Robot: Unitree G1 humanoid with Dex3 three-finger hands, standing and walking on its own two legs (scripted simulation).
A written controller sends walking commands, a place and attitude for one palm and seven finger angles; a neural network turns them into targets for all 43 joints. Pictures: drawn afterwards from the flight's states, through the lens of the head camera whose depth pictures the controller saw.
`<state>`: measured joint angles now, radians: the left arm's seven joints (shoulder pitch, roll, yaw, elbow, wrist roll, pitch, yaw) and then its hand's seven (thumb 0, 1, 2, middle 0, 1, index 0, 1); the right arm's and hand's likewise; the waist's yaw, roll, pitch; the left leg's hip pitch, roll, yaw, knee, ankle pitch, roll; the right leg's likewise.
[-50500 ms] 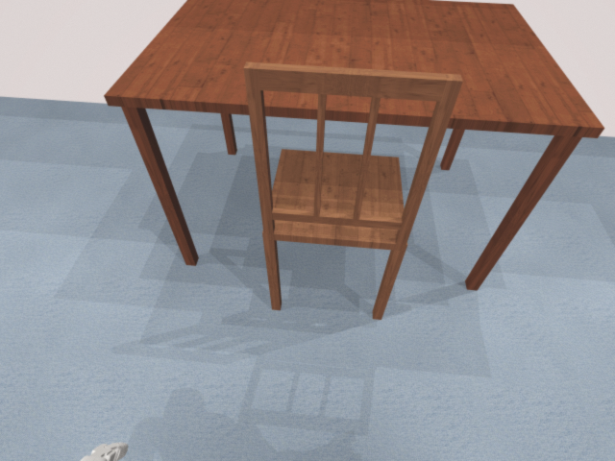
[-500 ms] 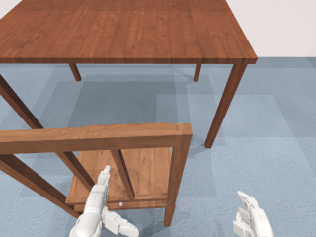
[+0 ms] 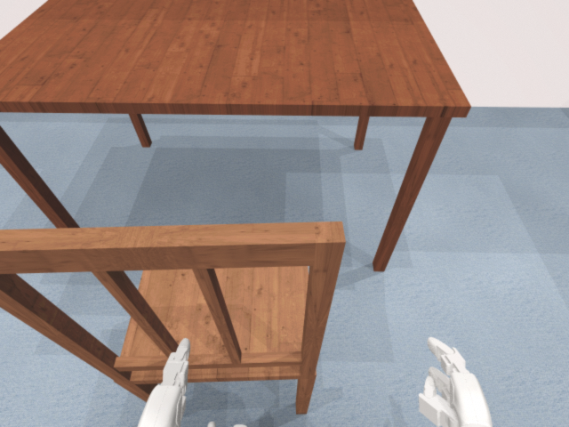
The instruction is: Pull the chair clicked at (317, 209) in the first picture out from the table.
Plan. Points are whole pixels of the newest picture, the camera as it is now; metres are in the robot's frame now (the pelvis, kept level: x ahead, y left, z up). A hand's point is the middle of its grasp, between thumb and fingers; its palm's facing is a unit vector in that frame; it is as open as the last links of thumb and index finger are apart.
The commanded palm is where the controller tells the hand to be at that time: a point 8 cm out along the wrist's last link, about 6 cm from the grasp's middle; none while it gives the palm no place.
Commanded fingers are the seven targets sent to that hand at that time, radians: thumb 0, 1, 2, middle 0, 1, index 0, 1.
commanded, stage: draw the hand back to the body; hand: left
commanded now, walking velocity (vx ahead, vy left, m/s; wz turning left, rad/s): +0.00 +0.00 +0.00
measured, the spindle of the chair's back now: (151, 324) +0.27 +0.21 -0.01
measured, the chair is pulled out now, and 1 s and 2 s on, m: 0.34 0.34 0.34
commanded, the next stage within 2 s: step back with the hand held close in 1.62 s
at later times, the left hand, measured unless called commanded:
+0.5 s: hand (154, 407) +0.15 +0.14 +0.09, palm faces +0.11 -0.99 -0.09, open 17.4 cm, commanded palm +0.11 +0.21 +0.10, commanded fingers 0.00 -0.41 0.27 -0.02 -0.03 -0.02 -0.03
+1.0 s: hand (47, 383) +0.16 +0.22 +0.14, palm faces +0.30 -0.85 -0.43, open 12.3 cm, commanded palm +0.13 +0.27 +0.19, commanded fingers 0.00 0.50 0.71 -0.14 -0.22 -0.14 -0.22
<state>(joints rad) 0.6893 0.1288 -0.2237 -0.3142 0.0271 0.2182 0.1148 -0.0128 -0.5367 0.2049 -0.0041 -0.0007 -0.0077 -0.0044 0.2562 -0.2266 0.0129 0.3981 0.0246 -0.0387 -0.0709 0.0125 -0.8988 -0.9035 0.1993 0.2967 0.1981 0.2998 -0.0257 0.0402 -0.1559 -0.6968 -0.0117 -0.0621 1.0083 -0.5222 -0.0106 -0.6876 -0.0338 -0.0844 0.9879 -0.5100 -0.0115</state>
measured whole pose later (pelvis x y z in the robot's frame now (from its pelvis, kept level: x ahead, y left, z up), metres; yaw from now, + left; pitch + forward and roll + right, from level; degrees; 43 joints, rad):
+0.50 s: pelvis -0.03 -0.01 -0.02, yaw -1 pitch +12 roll -1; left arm 0.72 0.18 0.01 -0.47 -0.19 -0.28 0.00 -0.02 -0.54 0.21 0.00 0.00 -0.02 -0.01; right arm 0.21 -0.19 -0.01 0.49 0.06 -0.09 -0.04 0.01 -0.90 -0.90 0.20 0.30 0.20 0.30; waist 0.02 0.06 -0.14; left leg -0.79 0.01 -0.07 1.13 -0.54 -0.03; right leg -0.79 -0.02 -0.09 1.11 -0.52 -0.03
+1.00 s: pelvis +0.00 +0.00 +0.04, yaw +1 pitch -1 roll -1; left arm 0.67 0.35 0.14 -0.48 -0.05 0.01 0.15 -0.01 0.16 0.54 -0.10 -0.14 -0.21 -0.20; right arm 0.19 -0.22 0.04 0.55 0.04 -0.12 -0.11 0.01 -0.90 -0.90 0.20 0.30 0.20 0.30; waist 0.06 0.07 -0.02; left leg -0.30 -0.01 -0.07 0.71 -0.40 -0.01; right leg -0.29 -0.03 -0.10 0.69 -0.39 -0.01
